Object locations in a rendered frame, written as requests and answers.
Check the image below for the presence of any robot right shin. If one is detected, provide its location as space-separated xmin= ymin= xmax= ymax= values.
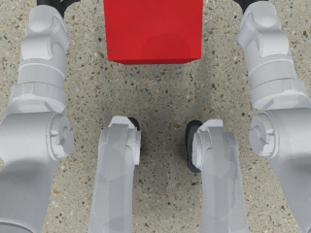
xmin=191 ymin=118 xmax=239 ymax=169

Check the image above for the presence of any robot right hand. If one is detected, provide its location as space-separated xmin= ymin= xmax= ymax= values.
xmin=233 ymin=0 xmax=268 ymax=15

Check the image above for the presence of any robot right forearm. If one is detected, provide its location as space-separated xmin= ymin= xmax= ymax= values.
xmin=237 ymin=0 xmax=311 ymax=111

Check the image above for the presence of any right robot foot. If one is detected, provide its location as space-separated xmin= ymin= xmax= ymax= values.
xmin=185 ymin=120 xmax=202 ymax=173

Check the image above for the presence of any carton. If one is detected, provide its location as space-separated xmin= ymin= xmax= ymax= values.
xmin=103 ymin=0 xmax=203 ymax=65

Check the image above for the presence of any left robot upper arm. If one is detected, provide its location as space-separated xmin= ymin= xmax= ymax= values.
xmin=0 ymin=111 xmax=74 ymax=233

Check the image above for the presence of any right robot upper arm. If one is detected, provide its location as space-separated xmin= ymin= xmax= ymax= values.
xmin=249 ymin=107 xmax=311 ymax=233

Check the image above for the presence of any robot left forearm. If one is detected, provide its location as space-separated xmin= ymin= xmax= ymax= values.
xmin=0 ymin=5 xmax=70 ymax=160

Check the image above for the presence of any robot left hand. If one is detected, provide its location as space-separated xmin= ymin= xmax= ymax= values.
xmin=36 ymin=0 xmax=81 ymax=19

